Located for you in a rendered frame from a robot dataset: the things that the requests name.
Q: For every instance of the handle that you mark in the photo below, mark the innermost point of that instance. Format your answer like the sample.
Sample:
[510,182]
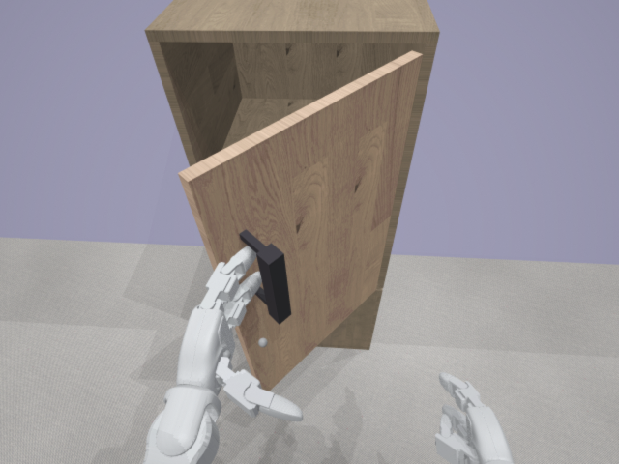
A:
[273,274]

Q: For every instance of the cupboard door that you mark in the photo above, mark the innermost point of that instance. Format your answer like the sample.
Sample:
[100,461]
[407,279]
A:
[319,184]

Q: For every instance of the left robot hand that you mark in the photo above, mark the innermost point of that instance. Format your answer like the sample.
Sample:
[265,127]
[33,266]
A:
[209,334]

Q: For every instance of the right robot hand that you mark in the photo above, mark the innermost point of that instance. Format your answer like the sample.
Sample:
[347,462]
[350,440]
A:
[480,437]

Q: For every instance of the left robot forearm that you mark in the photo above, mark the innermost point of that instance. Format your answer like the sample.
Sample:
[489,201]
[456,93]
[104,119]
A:
[185,432]

